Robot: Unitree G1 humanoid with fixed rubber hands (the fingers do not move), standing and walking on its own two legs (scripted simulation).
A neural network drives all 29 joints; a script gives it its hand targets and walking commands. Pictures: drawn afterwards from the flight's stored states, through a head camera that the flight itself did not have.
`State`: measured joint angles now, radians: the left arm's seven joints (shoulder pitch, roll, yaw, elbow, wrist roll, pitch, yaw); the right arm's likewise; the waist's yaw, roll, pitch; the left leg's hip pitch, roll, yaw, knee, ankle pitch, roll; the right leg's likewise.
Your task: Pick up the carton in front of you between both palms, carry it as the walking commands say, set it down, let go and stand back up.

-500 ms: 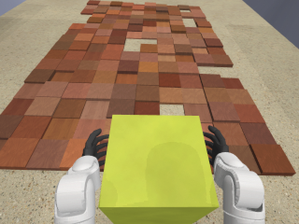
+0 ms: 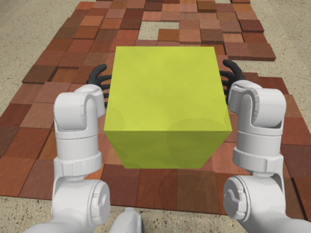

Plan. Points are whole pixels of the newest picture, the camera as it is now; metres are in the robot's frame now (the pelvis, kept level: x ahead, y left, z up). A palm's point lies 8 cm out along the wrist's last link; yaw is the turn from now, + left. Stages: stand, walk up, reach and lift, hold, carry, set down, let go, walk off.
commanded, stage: carry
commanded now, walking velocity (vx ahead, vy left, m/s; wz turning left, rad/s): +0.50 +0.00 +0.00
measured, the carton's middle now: (163, 115) +0.38 +0.01 +0.09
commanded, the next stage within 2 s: none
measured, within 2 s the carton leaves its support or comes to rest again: neither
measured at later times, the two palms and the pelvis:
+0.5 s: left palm (126, 18) +0.75 +0.14 +0.14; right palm (214, 16) +0.76 -0.16 +0.14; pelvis +0.36 -0.01 +0.00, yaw -1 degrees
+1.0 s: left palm out of the picture +1.08 +0.14 +0.19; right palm out of the picture +1.06 -0.16 +0.19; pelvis +0.69 +0.02 +0.06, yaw +0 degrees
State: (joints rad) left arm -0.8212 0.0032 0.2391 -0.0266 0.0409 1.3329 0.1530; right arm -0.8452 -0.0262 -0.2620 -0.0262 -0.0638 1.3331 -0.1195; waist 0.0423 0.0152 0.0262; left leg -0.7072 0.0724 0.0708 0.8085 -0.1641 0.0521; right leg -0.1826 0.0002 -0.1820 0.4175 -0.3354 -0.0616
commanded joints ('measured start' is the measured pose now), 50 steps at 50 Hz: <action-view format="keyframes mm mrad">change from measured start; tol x64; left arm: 1 -786 -966 -615 -32 -450 -16 -256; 50 -669 -1081 -506 112 -308 -39 -219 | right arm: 1 -689 993 628 51 412 -7 192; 50 -770 1213 621 71 502 -31 267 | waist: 1 29 -159 -410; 50 -99 64 -539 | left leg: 1 51 -61 81 -133 69 21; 7 1388 320 -480 -219 1132 297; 20 714 95 27 -201 1020 61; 23 136 -199 -40 677 -295 -55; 27 -208 -63 -149 691 -310 25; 50 905 176 -303 -462 412 139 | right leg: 1 345 -203 113 20 696 -121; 4 279 -128 2 344 969 -30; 8 -747 39 194 1148 -254 44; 16 -752 -19 100 707 -109 -5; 24 689 -336 720 138 796 -333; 50 -458 -14 168 514 -15 65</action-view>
